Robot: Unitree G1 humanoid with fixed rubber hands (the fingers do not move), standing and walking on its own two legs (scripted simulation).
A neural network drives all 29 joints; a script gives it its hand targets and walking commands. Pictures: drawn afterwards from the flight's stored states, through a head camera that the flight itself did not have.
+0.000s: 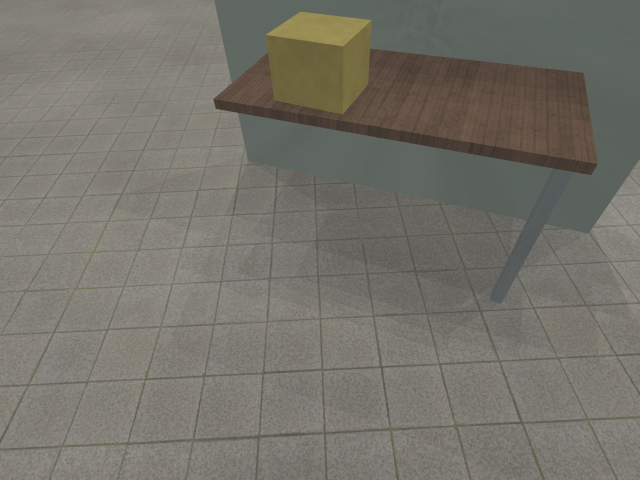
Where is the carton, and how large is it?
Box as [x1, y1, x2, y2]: [266, 12, 371, 113]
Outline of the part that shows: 266,34 273,94 275,100 343,113 367,84 371,20 299,12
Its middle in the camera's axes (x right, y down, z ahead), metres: +0.00 -0.55 +1.17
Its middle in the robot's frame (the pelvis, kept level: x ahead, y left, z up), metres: +1.25 +0.06 -0.01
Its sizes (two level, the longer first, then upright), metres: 0.237 0.211 0.193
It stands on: a table, 0.67 m high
